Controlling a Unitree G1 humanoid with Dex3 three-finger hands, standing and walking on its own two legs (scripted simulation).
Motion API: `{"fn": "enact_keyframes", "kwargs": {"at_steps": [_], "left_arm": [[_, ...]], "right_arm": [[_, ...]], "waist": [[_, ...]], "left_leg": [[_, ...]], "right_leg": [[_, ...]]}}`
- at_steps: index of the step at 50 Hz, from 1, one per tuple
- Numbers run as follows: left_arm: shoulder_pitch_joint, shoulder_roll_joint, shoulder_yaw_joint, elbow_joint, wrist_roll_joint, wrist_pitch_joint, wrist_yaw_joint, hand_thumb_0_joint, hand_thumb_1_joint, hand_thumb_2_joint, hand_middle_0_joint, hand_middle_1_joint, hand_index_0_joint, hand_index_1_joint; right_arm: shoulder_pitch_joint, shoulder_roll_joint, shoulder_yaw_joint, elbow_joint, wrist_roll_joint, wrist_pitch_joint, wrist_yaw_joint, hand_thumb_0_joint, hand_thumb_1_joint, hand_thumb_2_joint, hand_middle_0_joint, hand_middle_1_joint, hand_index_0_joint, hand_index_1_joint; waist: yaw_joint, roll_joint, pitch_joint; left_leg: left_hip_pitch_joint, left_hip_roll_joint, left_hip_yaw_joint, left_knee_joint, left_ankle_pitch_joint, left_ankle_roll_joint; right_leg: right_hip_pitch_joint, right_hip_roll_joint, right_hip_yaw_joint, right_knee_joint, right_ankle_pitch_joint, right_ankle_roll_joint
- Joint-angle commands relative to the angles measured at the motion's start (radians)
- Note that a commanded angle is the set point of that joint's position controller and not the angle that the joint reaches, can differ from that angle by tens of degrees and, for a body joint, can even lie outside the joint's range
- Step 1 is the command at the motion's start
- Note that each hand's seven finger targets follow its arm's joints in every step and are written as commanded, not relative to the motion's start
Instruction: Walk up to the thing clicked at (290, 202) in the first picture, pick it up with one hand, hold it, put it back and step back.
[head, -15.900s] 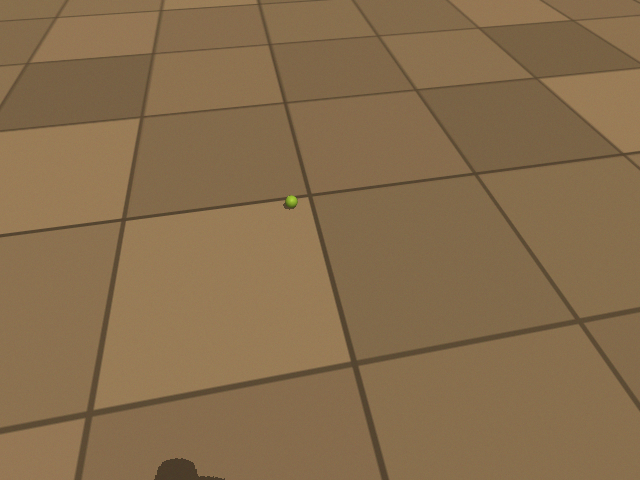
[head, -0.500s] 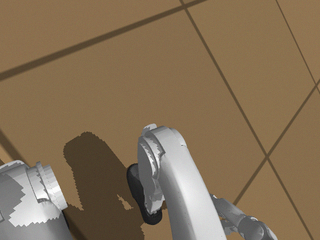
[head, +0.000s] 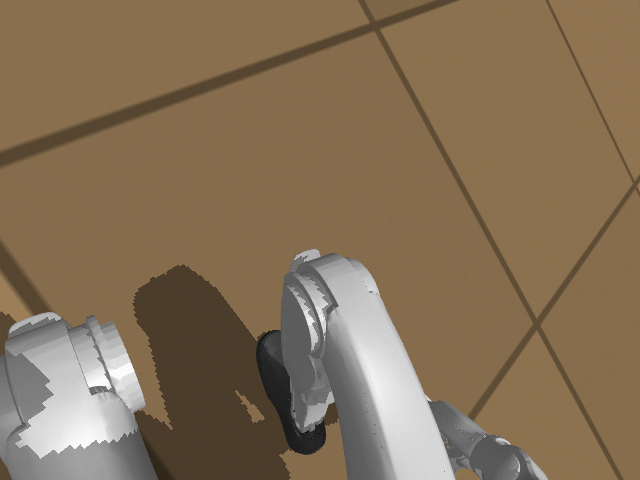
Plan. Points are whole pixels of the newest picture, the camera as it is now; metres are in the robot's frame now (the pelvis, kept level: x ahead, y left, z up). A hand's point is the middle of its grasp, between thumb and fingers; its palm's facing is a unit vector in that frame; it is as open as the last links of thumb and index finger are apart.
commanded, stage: settle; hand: left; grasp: from above
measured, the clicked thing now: out of the picture +0.40 +0.38 -0.26
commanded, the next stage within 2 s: lift in 0.72 s
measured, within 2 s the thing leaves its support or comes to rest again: leaves its support in 0.12 s
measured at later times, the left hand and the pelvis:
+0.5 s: hand out of the picture +0.38 +0.38 -0.15, palm faces -0.44 -0.14 -0.89, open 6.7 cm; pelvis +0.00 +0.00 +0.02, yaw +4 degrees
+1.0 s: hand out of the picture +0.38 +0.38 -0.10, palm faces -0.42 -0.15 -0.89, open 6.7 cm; pelvis -0.01 -0.01 +0.05, yaw +6 degrees
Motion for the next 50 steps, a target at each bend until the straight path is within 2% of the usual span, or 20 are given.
{"fn": "enact_keyframes", "kwargs": {"at_steps": [1,2,3,4,5,7,9,11,14,17,21,26,32,36,37,41,42,43,46,50], "left_arm": [[-0.193,0.271,0.038,-0.175,-0.009,0.014,0.031,0.0,0.712,0.533,-1.008,-0.61,-1.055,-0.563],[-0.207,0.239,0.019,-0.219,-0.02,0.017,0.026,0.0,0.712,0.532,-1.011,-0.603,-1.056,-0.558],[-0.182,0.286,0.067,-0.235,-0.019,0.021,0.03,0.0,0.713,0.531,-1.011,-0.606,-1.056,-0.56],[-0.202,0.248,0.049,-0.317,-0.027,0.02,0.027,0.0,0.725,0.522,-1.024,-0.584,-1.067,-0.54],[-0.175,0.253,0.065,-0.328,-0.032,0.028,0.026,0.0,0.727,0.491,-1.022,-0.572,-1.069,-0.524],[-0.179,0.194,0.033,-0.371,-0.041,0.038,0.011,0.0,0.725,0.471,-1.017,-0.562,-1.065,-0.513],[-0.173,0.203,0.054,-0.408,-0.049,0.056,-0.001,0.0,0.729,0.437,-1.003,-0.567,-1.06,-0.509],[-0.168,0.156,0.035,-0.46,-0.061,0.074,-0.022,0.0,0.744,0.434,-1.017,-0.552,-1.074,-0.494],[-0.183,0.104,-0.008,-0.465,-0.073,0.104,-0.064,0.0,0.749,0.426,-1.028,-0.555,-1.085,-0.498],[-0.172,0.036,-0.051,-0.391,-0.089,0.134,-0.114,0.0,0.748,0.416,-1.025,-0.564,-1.086,-0.504],[-0.202,0.008,-0.077,-0.397,-0.108,0.141,-0.183,0.0,0.757,0.406,-1.041,-0.556,-1.101,-0.497],[-0.224,0.023,-0.075,-0.432,-0.113,0.111,-0.248,0.0,0.758,0.409,-1.073,-0.541,-1.125,-0.491],[-0.243,0.121,0.01,-0.581,-0.096,0.064,-0.263,0.0,0.784,0.402,-1.092,-0.517,-1.144,-0.466],[-0.227,0.117,0.028,-0.63,-0.086,0.062,-0.257,0.0,0.808,0.462,-1.118,-0.519,-1.16,-0.478],[-0.245,0.119,0.029,-0.654,-0.087,0.063,-0.254,0.0,0.82,0.489,-1.123,-0.53,-1.164,-0.489],[-0.245,0.068,-0.011,-0.597,-0.081,0.085,-0.265,0.0,0.804,0.519,-1.127,-0.515,-1.156,-0.486],[-0.246,0.064,-0.017,-0.582,-0.083,0.091,-0.27,0.0,0.858,0.441,-1.188,-0.519,-1.229,-0.478],[-0.227,0.055,-0.023,-0.572,-0.087,0.097,-0.279,0.0,0.837,0.51,-1.173,-0.502,-1.202,-0.474],[-0.192,0.038,-0.022,-0.581,-0.121,0.117,-0.309,0.0,0.794,0.495,-1.128,-0.527,-1.163,-0.492],[-0.18,0.039,-0.022,-0.666,-0.147,0.136,-0.361,0.0,0.807,0.467,-1.128,-0.529,-1.17,-0.486]], "right_arm": [[0.155,-0.321,-0.11,0.014,0.015,-0.007,-0.002,0.0,-0.899,-0.897,0.2,0.3,0.2,0.3],[0.138,-0.326,-0.127,0.003,0.023,-0.015,-0.001,0.0,-0.9,-0.898,0.2,0.299,0.2,0.299],[0.148,-0.323,-0.134,0.018,0.029,-0.012,-0.001,0.0,-0.9,-0.898,0.2,0.299,0.2,0.299],[0.139,-0.317,-0.141,-0.003,0.034,-0.013,0.001,0.0,-0.899,-0.897,0.2,0.299,0.2,0.299],[0.147,-0.315,-0.15,0.001,0.039,-0.013,0.004,0.0,-0.898,-0.897,0.2,0.3,0.2,0.3],[0.146,-0.3,-0.166,0.001,0.048,-0.018,0.013,0.0,-0.898,-0.897,0.2,0.299,0.2,0.299],[0.159,-0.302,-0.192,0.0,0.07,-0.01,0.014,0.0,-0.896,-0.896,0.2,0.299,0.2,0.299],[0.175,-0.29,-0.211,0.007,0.083,-0.003,0.018,0.0,-0.894,-0.895,0.2,0.299,0.2,0.299],[0.18,-0.277,-0.232,0.009,0.112,0.014,0.02,0.0,-0.898,-0.897,0.2,0.299,0.199,0.299],[0.199,-0.265,-0.248,0.011,0.134,0.03,0.017,0.0,-0.9,-0.898,0.2,0.3,0.199,0.3],[0.215,-0.259,-0.252,-0.01,0.152,0.052,0.006,0.0,-0.901,-0.898,0.2,0.3,0.2,0.3],[0.226,-0.24,-0.252,-0.027,0.169,0.075,-0.013,0.0,-0.91,-0.902,0.199,0.3,0.199,0.3],[0.236,-0.23,-0.26,-0.045,0.177,0.113,-0.044,0.0,-0.907,-0.901,0.2,0.3,0.199,0.3],[0.245,-0.226,-0.28,-0.045,0.184,0.137,-0.058,0.0,-0.906,-0.899,0.2,0.3,0.2,0.3],[0.25,-0.22,-0.282,-0.044,0.183,0.142,-0.061,0.0,-0.902,-0.898,0.2,0.3,0.2,0.3],[0.269,-0.212,-0.29,-0.03,0.188,0.155,-0.074,0.0,-0.905,-0.898,0.2,0.3,0.2,0.3],[0.271,-0.215,-0.294,-0.028,0.189,0.156,-0.078,0.0,-0.939,-0.911,0.199,0.3,0.199,0.3],[0.276,-0.213,-0.296,-0.031,0.19,0.157,-0.08,0.0,-0.919,-0.905,0.2,0.3,0.2,0.3],[0.284,-0.21,-0.308,-0.035,0.198,0.162,-0.083,0.0,-0.92,-0.905,0.2,0.3,0.2,0.3],[0.3,-0.201,-0.327,-0.045,0.217,0.173,-0.091,0.0,-0.921,-0.905,0.2,0.3,0.2,0.3]], "waist": [[-0.008,0.586,-0.662],[-0.003,0.589,-0.677],[0.016,0.602,-0.697],[0.031,0.633,-0.742],[0.038,0.655,-0.768],[0.04,0.651,-0.76],[0.051,0.668,-0.807],[0.07,0.663,-0.832],[0.075,0.64,-0.821],[0.07,0.548,-0.769],[0.066,0.454,-0.748],[0.074,0.402,-0.776],[0.118,0.455,-0.882],[0.13,0.504,-0.92],[0.13,0.515,-0.942],[0.107,0.479,-0.885],[0.108,0.465,-0.874],[0.11,0.466,-0.864],[0.132,0.456,-0.89],[0.153,0.45,-0.965]], "left_leg": [[0.539,0.03,0.147,-0.278,0.21,0.019],[0.547,0.029,0.153,-0.273,0.207,0.018],[0.541,0.03,0.157,-0.274,0.211,0.02],[0.561,0.025,0.166,-0.286,0.231,0.015],[0.595,0.025,0.163,-0.297,0.247,0.011],[0.571,0.024,0.175,-0.292,0.257,0.013],[0.594,0.022,0.18,-0.301,0.271,0.013],[0.599,0.019,0.186,-0.312,0.277,0.015],[0.572,0.016,0.194,-0.333,0.243,0.023],[0.508,0.009,0.201,-0.351,0.183,0.037],[0.469,-0.005,0.199,-0.372,0.148,0.049],[0.465,-0.011,0.22,-0.359,0.16,0.058],[0.531,-0.015,0.239,-0.372,0.198,0.048],[0.596,-0.014,0.243,-0.405,0.221,0.041],[0.609,-0.01,0.244,-0.408,0.223,0.041],[0.582,-0.013,0.248,-0.43,0.187,0.048],[0.579,-0.013,0.246,-0.432,0.174,0.05],[0.583,-0.013,0.246,-0.443,0.168,0.051],[0.594,-0.017,0.252,-0.477,0.151,0.053],[0.64,-0.02,0.266,-0.503,0.199,0.057]], "right_leg": [[0.267,0.028,-0.123,-0.187,0.265,-0.085],[0.261,0.023,-0.119,-0.186,0.265,-0.085],[0.275,0.026,-0.11,-0.194,0.265,-0.087],[0.282,0.024,-0.106,-0.195,0.279,-0.09],[0.277,0.022,-0.111,-0.186,0.287,-0.093],[0.254,0.023,-0.105,-0.188,0.3,-0.092],[0.255,0.017,-0.096,-0.189,0.313,-0.095],[0.244,0.013,-0.088,-0.202,0.314,-0.096],[0.216,0.011,-0.072,-0.225,0.284,-0.1],[0.205,0.007,-0.055,-0.256,0.236,-0.099],[0.217,-0.003,-0.047,-0.279,0.202,-0.094],[0.279,-0.005,-0.017,-0.309,0.2,-0.091],[0.312,-0.012,0.003,-0.32,0.2,-0.103],[0.302,-0.021,-0.002,-0.313,0.237,-0.104],[0.305,-0.02,0.004,-0.319,0.239,-0.102],[0.276,-0.023,0.0,-0.348,0.212,-0.102],[0.258,-0.025,-0.002,-0.352,0.201,-0.103],[0.264,-0.025,0.0,-0.361,0.194,-0.103],[0.289,-0.028,0.006,-0.38,0.174,-0.104],[0.362,-0.03,0.021,-0.414,0.221,-0.101]]}}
